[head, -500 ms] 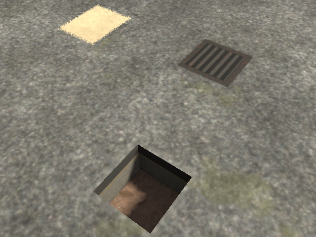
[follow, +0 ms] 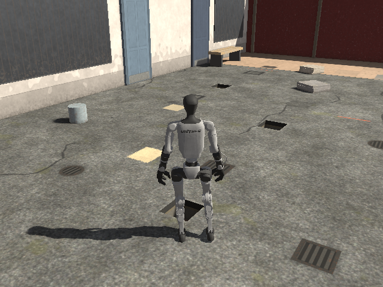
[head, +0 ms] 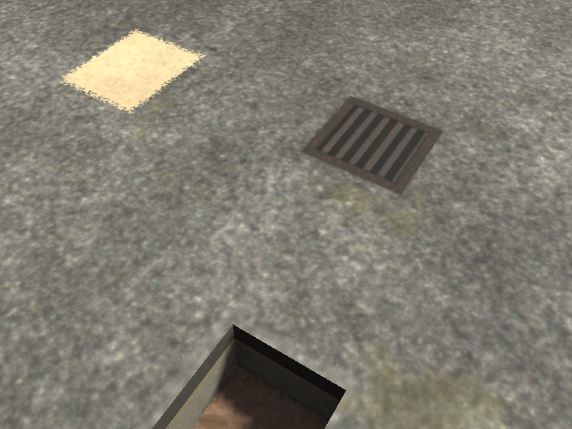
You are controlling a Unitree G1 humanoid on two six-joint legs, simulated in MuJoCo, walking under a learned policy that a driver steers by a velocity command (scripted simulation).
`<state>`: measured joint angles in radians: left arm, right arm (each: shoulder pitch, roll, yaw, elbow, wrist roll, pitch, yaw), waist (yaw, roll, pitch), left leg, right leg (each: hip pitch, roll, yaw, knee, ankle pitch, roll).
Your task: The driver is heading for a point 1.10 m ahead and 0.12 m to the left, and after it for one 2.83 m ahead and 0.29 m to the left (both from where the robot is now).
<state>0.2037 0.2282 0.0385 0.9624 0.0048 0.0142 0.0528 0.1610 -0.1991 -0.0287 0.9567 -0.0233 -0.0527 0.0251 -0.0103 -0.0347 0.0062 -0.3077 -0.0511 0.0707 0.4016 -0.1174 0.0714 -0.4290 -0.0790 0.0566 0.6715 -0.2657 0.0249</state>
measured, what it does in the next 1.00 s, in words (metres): walks ahead: right foot, then right foot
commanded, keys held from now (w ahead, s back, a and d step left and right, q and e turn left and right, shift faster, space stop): no key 0.24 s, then w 0.32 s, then no key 0.44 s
